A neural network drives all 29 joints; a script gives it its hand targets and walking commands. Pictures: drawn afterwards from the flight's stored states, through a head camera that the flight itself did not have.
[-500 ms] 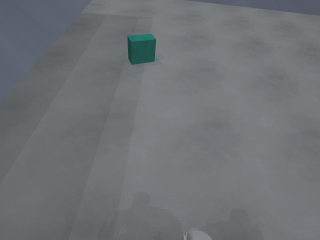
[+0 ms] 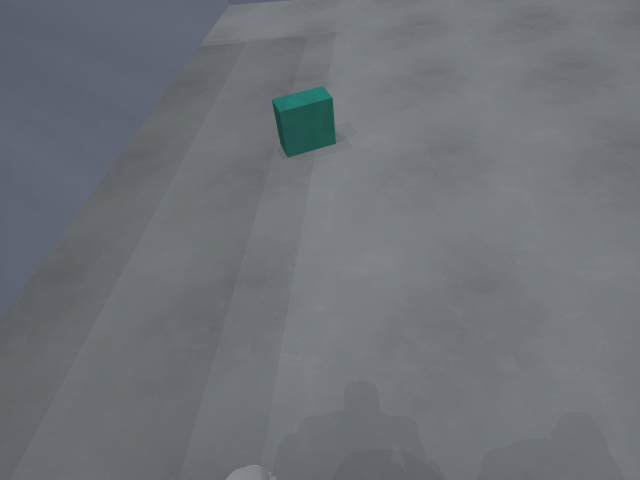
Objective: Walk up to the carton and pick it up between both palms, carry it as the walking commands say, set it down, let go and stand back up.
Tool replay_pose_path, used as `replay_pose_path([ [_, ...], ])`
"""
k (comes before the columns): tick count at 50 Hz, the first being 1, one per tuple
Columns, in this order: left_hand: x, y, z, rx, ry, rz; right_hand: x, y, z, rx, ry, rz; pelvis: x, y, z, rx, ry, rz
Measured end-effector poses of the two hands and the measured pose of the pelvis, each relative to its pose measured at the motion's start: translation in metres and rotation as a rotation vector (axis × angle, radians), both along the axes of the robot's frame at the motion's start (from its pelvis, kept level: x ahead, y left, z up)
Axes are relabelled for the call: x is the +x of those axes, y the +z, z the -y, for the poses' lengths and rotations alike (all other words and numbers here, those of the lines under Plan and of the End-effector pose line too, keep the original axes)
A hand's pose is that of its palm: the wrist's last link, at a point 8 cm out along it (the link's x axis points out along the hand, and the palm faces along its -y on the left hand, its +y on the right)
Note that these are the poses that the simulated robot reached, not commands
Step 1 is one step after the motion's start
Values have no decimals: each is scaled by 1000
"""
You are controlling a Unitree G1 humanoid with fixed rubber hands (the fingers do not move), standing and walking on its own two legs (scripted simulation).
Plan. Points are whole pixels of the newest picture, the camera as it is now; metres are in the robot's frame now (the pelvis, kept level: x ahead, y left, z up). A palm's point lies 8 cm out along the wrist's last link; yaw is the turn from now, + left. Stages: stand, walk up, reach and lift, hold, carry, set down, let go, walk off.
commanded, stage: walk up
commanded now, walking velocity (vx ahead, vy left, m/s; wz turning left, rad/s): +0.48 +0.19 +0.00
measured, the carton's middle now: (305, 122) +1.98 +0.21 -0.65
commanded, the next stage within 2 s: none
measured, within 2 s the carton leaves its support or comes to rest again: neither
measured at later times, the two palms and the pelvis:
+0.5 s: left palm out of the picture +0.17 +0.36 -0.16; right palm (406, 366) +0.34 -0.11 -0.14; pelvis +0.24 +0.13 -0.02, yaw -1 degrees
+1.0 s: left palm (218, 244) +0.65 +0.28 -0.17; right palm (418, 347) +0.38 -0.13 -0.16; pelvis +0.51 +0.07 -0.04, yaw +1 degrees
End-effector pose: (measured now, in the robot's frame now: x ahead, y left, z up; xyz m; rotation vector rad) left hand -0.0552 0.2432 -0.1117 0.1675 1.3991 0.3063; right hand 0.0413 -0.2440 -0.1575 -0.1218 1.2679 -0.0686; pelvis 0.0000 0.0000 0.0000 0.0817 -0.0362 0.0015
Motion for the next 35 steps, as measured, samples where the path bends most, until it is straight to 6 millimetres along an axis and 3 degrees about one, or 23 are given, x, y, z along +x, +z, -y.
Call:
replay_pose_path([
  [4, -7, 4, 4, -6, 58, -69, 56, 0, -12, 19, 25, 40, 34, 1, -7, -2, -1, 8],
  [9, 5, 3, 6, -39, 109, -133, 125, 0, -43, 51, 61, 77, 76, -1, -26, -14, -5, -1],
  [14, 35, -7, -9, -78, 145, -197, 202, 0, -85, 62, 115, 109, 125, -10, -53, -35, 5, -29],
  [19, 81, -31, -47, -122, 138, -276, 286, -6, -127, 15, 162, 162, 184, -31, -92, -69, -3, -75],
  [21, 114, -42, -70, -136, 101, -281, 306, -6, -137, -24, 152, 187, 203, -36, -108, -74, 5, -74],
  [23, 163, -46, -94, -131, 51, -219, 308, 2, -140, -56, 131, 173, 219, -29, -118, -95, -6, -60],
  [28, 317, -40, -146, -92, -97, 33, 272, 27, -133, -124, 6, 35, 268, -8, -134, -134, 3, -41],
  [32, 427, -29, -161, -69, -154, 223, 243, 37, -135, -142, -67, -97, 307, -1, -137, -150, 22, -18],
  [35, 484, -27, -155, -91, -177, 283, 234, 41, -140, -138, -112, -169, 336, 0, -134, -146, 23, -10],
])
